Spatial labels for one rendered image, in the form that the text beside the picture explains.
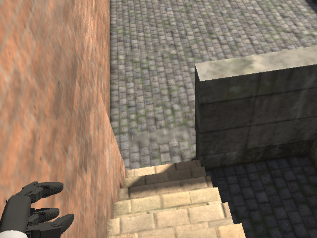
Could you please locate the left robot hand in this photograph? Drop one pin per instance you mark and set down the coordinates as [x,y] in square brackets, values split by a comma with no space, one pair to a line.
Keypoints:
[18,215]

